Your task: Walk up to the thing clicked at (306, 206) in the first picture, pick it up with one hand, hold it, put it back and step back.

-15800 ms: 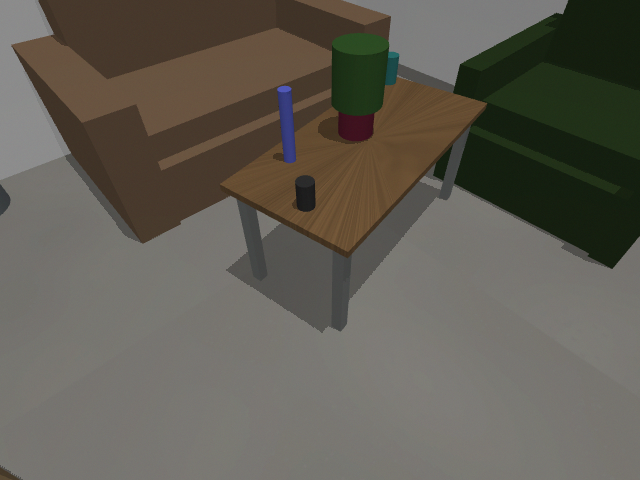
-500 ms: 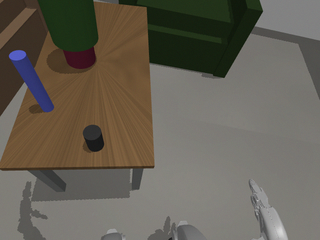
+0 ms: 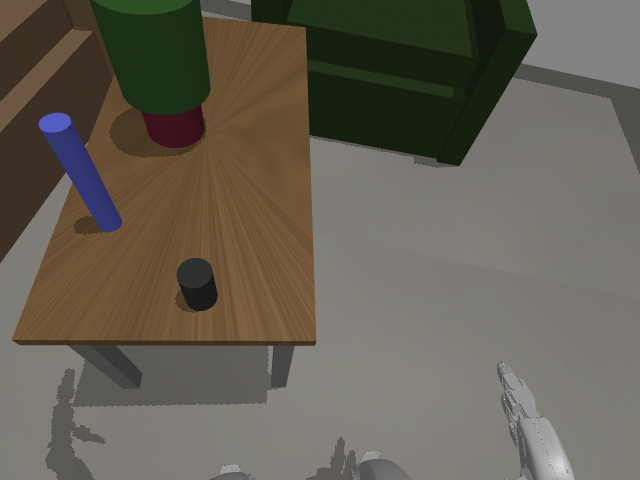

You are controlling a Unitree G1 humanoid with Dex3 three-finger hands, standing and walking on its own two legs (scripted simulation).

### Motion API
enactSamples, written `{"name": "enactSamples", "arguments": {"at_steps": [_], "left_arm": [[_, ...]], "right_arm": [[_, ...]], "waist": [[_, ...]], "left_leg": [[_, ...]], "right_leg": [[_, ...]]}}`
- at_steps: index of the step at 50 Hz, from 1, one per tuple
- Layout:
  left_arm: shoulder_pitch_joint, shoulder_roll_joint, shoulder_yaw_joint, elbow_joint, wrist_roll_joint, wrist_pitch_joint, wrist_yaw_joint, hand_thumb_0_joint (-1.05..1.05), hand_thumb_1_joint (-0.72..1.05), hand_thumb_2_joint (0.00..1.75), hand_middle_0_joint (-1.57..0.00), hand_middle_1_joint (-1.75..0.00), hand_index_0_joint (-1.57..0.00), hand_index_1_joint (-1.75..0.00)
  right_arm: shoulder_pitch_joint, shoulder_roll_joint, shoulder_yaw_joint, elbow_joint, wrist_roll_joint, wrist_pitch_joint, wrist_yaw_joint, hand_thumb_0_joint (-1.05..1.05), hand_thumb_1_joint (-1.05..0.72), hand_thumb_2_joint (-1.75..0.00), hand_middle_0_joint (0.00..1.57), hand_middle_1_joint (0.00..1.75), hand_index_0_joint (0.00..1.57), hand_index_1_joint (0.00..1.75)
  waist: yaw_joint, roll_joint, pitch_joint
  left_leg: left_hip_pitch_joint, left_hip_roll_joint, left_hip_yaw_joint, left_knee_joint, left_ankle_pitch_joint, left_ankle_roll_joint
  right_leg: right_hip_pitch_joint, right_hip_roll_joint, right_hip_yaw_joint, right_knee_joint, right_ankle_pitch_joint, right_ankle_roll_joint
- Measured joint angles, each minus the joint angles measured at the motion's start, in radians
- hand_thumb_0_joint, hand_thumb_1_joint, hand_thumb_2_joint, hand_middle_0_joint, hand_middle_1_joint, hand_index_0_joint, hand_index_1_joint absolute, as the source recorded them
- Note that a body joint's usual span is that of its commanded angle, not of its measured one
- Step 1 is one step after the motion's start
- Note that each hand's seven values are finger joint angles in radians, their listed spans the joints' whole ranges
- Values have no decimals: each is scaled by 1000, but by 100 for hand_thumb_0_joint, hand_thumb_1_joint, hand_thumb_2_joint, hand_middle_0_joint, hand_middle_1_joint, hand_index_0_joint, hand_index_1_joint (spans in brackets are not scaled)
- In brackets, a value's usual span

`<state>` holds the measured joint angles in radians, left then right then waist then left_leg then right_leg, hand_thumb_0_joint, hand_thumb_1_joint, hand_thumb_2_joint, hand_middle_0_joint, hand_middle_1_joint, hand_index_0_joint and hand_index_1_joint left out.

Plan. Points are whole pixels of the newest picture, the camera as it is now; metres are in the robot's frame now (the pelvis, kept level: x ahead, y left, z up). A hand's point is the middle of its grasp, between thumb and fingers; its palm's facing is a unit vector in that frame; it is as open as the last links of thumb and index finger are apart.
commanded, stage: go down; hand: left
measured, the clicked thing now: (198, 285) +0.47 +0.17 -0.17
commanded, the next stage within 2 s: approach in 0.98 s
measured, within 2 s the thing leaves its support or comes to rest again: neither
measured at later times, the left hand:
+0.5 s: hand out of the picture +0.40 +0.36 +0.08, palm faces +0.12 -0.99 -0.01, open 17.7 cm
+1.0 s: hand out of the picture +0.40 +0.36 +0.09, palm faces +0.12 -0.99 -0.01, open 17.5 cm
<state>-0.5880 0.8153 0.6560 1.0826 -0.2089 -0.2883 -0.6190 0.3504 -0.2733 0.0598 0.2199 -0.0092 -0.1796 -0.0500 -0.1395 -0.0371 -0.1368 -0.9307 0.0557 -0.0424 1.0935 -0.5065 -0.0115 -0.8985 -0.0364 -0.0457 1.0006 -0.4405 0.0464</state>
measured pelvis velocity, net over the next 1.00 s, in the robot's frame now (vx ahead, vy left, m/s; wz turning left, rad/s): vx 0.00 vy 0.00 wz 0.00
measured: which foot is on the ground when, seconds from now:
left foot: down 0.00-1.00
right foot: down 0.00-1.00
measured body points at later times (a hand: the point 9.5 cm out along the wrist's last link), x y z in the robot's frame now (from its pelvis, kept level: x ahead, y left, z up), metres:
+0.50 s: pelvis -0.01 +0.00 +0.00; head +0.10 +0.05 +0.43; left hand +0.39 +0.41 +0.08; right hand +0.16 -0.25 -0.01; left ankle +0.00 +0.12 -0.66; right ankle +0.02 -0.16 -0.66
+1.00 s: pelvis +0.00 +0.00 +0.00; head +0.10 +0.05 +0.44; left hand +0.39 +0.41 +0.09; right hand +0.16 -0.25 -0.01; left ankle +0.00 +0.12 -0.66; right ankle +0.02 -0.16 -0.66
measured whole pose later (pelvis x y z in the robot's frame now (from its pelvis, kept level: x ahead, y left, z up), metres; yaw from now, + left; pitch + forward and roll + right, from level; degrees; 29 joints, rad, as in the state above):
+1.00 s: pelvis +0.00 +0.00 +0.00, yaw +0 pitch +19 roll -4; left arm -0.58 0.82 0.66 1.06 -0.20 -0.29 -0.62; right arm 0.36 -0.28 0.05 0.21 -0.01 -0.18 -0.06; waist -0.15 -0.04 -0.14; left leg -0.92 0.06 -0.04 1.09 -0.50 -0.01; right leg -0.89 -0.03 -0.05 0.99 -0.43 0.05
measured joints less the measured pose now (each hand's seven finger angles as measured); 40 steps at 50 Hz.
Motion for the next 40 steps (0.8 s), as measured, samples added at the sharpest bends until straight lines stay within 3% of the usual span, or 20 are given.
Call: {"name": "enactSamples", "arguments": {"at_steps": [11, 21, 31, 40], "left_arm": [[-5, 23, 31, 5, 8, -7, -5, -2, -61, 8, -5, -10, -5, -9], [-12, 11, 9, 15, 16, -6, 1, -2, -61, 8, -4, -10, -5, -9], [4, 8, 11, 1, 9, -1, 12, -2, -61, 7, -5, -10, -5, -9], [8, 2, 12, 0, 5, -11, 2, -2, -60, 7, -4, -10, -5, -9]], "right_arm": [[11, -9, -5, -11, 1, 2, -1, -1, 50, -6, 6, 5, 6, 5], [-8, 1, 1, -3, -4, 4, -4, -1, 50, -6, 6, 5, 6, 5], [13, -9, -15, -8, 7, 2, -6, -1, 50, -6, 6, 5, 6, 5], [0, -3, -5, 4, 0, -1, -8, -1, 51, -6, 6, 5, 6, 5]], "waist": [[-19, -10, 4], [-14, -1, 0], [-13, -5, 0], [-6, -6, 4]], "left_leg": [[-11, 4, -3, 3, 3, -5], [-15, 3, -4, 7, 6, -4], [-2, 2, 1, 0, 8, -1], [-13, 1, -3, 6, 8, -1]], "right_leg": [[-12, 4, -2, 3, 3, -4], [-14, 4, -2, 5, 6, -4], [-3, 3, 3, -2, 10, -2], [-12, 2, 0, 2, 10, -2]]}}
